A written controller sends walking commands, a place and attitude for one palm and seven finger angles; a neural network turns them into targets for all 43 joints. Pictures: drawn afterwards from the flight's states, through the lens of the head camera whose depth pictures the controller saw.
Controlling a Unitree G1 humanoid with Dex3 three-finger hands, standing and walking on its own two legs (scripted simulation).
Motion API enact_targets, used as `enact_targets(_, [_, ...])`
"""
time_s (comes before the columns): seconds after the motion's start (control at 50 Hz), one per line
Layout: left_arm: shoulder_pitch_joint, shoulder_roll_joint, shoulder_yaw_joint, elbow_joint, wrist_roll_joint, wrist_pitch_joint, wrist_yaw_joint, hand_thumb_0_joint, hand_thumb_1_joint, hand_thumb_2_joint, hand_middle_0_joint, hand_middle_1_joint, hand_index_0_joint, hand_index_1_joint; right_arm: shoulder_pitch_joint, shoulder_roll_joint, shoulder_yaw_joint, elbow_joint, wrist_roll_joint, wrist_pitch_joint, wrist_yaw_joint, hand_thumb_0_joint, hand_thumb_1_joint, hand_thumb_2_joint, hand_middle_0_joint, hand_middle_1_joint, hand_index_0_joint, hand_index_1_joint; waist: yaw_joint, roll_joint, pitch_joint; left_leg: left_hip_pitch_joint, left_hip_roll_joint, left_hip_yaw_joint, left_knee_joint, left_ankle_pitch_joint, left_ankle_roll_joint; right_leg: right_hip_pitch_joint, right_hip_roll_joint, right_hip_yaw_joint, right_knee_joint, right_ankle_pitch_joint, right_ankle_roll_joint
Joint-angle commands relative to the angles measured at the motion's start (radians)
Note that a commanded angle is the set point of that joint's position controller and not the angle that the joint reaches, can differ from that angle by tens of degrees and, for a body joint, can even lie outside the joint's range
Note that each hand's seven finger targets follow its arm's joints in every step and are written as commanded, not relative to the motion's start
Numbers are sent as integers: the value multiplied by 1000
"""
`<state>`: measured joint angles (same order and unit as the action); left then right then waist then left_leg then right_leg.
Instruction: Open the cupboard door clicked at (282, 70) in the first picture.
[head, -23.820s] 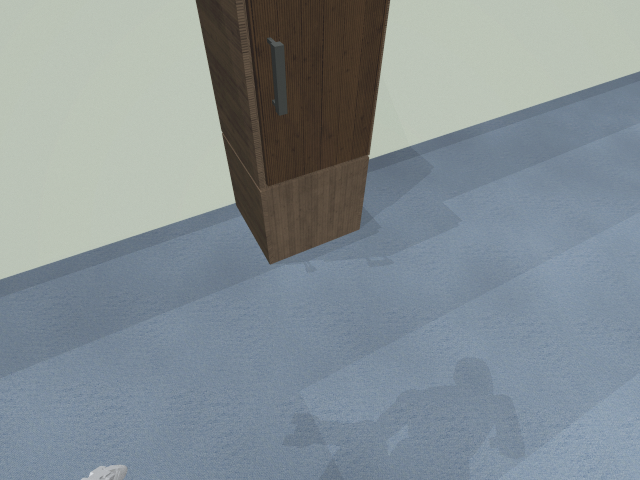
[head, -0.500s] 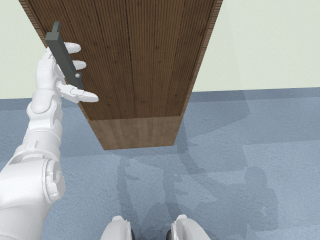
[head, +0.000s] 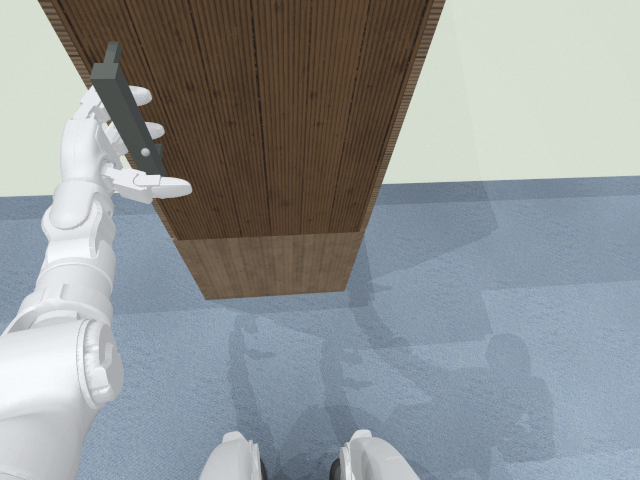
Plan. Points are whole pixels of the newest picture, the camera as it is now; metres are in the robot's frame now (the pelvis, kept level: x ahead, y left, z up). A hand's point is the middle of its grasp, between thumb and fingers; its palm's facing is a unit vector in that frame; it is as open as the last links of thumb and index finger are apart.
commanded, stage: close the thumb around the handle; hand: left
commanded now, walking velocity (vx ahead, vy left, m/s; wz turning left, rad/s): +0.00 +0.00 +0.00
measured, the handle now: (137, 120) +0.55 +0.19 +0.08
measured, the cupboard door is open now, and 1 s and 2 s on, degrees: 0 12 43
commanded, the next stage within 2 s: pull the door open along its arc in 0.52 s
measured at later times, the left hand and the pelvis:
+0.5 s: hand (153, 153) +0.50 +0.17 +0.07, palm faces -0.02 -1.00 +0.02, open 5.8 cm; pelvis +0.00 +0.01 +0.00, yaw +0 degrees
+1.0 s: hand (162, 202) +0.43 +0.15 +0.07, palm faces +0.00 -1.00 +0.01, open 6.0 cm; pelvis +0.02 +0.00 +0.02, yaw -1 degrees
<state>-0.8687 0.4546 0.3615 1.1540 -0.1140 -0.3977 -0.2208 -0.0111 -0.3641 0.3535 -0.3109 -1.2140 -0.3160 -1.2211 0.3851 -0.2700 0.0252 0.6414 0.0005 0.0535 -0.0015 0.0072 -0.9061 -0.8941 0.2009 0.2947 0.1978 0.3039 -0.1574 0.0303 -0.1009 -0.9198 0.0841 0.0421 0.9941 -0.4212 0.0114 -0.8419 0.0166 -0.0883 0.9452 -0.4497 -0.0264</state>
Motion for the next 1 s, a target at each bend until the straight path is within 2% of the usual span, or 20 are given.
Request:
enact_targets(0.0, [-440,247,38,-217,-12,-68,3,0,60,540,-340,-1260,-340,-1260,152,-172,-62,-46,-4,-20,-13,0,-900,-900,200,300,200,300,-11,79,-469,359,-64,-61,-75,311,24,155,41,71,-118,355,16])
enact_targets(0.1, [-458,185,-16,-202,-10,-62,-1,0,340,660,-360,-1290,-360,-1290,147,-167,-60,-45,-3,-19,-11,0,-900,-900,200,300,200,300,-29,96,-434,381,-60,-70,-74,317,21,101,43,58,-115,338,15])
enact_targets(0.16, [-469,256,44,-200,-12,-58,8,0,508,732,-372,-1308,-372,-1308,158,-177,-60,-42,-8,-20,-15,0,-900,-900,200,300,200,300,-22,67,-448,364,-59,-73,-71,325,24,125,43,60,-108,346,13])
enact_targets(0.18, [-479,264,46,-228,-9,-66,9,0,564,756,-376,-1314,-376,-1314,152,-174,-59,-47,-7,-20,-14,0,-900,-900,200,300,200,300,-13,100,-483,381,-61,-72,-70,341,21,132,41,64,-104,359,14])
enact_targets(0.24, [-452,237,28,-202,-7,-64,7,0,732,828,-388,-1332,-388,-1332,151,-171,-58,-46,-7,-20,-12,0,-900,-900,200,300,200,300,-22,68,-457,364,-59,-69,-66,335,22,128,43,61,-107,359,17])
enact_targets(0.3, [-450,236,30,-224,-6,-69,1,0,900,900,-400,-1350,-400,-1350,152,-170,-60,-49,-8,-20,-10,0,-900,-900,200,300,200,300,-11,101,-496,400,-58,-73,-65,366,18,123,44,56,-98,372,13])
enact_targets(0.36, [-455,209,15,-220,-14,-65,-2,0,900,900,-400,-1350,-400,-1350,156,-169,-61,-48,-9,-17,-11,0,-900,-900,200,300,200,300,-22,97,-475,411,-55,-80,-66,379,18,102,47,49,-96,370,11])
enact_targets(0.38, [-464,259,61,-229,-19,-63,6,0,900,900,-400,-1350,-400,-1350,158,-176,-64,-44,-7,-15,-14,0,-900,-900,200,300,200,300,-13,88,-485,413,-52,-81,-67,381,15,107,46,48,-97,369,14])
enact_targets(0.4, [-425,264,76,-211,-22,-55,14,0,900,900,-400,-1350,-400,-1350,156,-175,-62,-52,-7,-12,-14,0,-900,-900,200,300,200,300,0,72,-486,389,-58,-74,-71,371,16,133,46,52,-102,369,15])
enact_targets(0.44, [-445,243,51,-213,-11,-50,27,0,900,900,-400,-1350,-400,-1350,151,-167,-58,-53,-7,-13,-13,0,-900,-900,200,300,200,300,-13,75,-446,369,-59,-71,-75,349,19,125,44,53,-106,361,17])
enact_targets(0.48, [-457,290,84,-248,6,-65,46,0,900,900,-400,-1350,-400,-1350,155,-168,-59,-57,-12,-14,-12,0,-900,-900,200,300,200,300,1,97,-489,381,-60,-69,-70,366,18,141,43,59,-99,375,16])
enact_targets(0.52, [-451,262,60,-237,10,-69,49,0,900,900,-400,-1350,-400,-1350,150,-165,-58,-58,-10,-14,-11,0,-900,-900,200,300,200,300,-9,71,-465,374,-57,-71,-75,345,17,135,43,55,-101,358,17])
enact_targets(0.58, [-440,281,78,-258,6,-83,47,0,900,900,-400,-1350,-400,-1350,148,-168,-60,-63,-10,-15,-10,0,-900,-900,200,300,200,300,8,111,-491,401,-58,-71,-79,361,13,145,44,56,-100,365,12])
enact_targets(0.6, [-434,258,62,-281,2,-87,45,0,900,900,-400,-1350,-400,-1350,145,-166,-60,-67,-9,-16,-8,0,-900,-900,200,300,200,300,10,118,-516,422,-58,-70,-80,375,12,150,45,56,-99,375,12])
enact_targets(0.62, [-483,146,-30,-311,-5,-93,41,0,900,900,-400,-1350,-400,-1350,134,-151,-59,-65,-8,-21,-3,0,-900,-900,200,300,200,300,-17,144,-510,457,-56,-75,-81,380,8,114,47,48,-101,368,12])
enact_targets(0.66, [-403,160,2,-271,-14,-93,47,0,900,900,-400,-1350,-400,-1350,144,-162,-66,-60,-11,-24,0,0,-900,-900,200,300,200,300,-2,93,-493,450,-55,-75,-82,374,11,121,52,45,-107,360,8])
enact_targets(0.78, [-209,132,-5,-421,-32,-101,46,0,900,900,-400,-1350,-400,-1350,109,-153,-73,-92,1,-20,9,0,-900,-900,200,300,200,300,55,85,-535,459,-62,-53,-110,425,11,234,49,49,-113,449,6])
enact_targets(0.84, [-41,44,-53,-503,-59,-85,43,0,900,900,-400,-1350,-400,-1350,76,-137,-76,-119,12,-21,15,0,-900,-900,200,300,200,300,72,36,-487,435,-67,-32,-133,413,16,298,48,50,-136,486,9])
enact_targets(0.96, [335,-86,-151,-801,-94,-66,62,0,900,900,-400,-1350,-400,-1350,6,-119,-82,-179,25,-44,25,0,-900,-900,200,300,200,300,116,24,-432,478,-68,-16,-177,466,18,371,39,42,-153,545,8])
enact_targets(0.98, [353,-130,-16,-883,-167,-52,221,0,900,900,-400,-1350,-400,-1350,-41,-80,-80,-179,17,-58,27,0,-900,-900,200,300,200,300,209,31,-406,440,-68,-7,-193,470,1,387,36,24,-163,513,12])
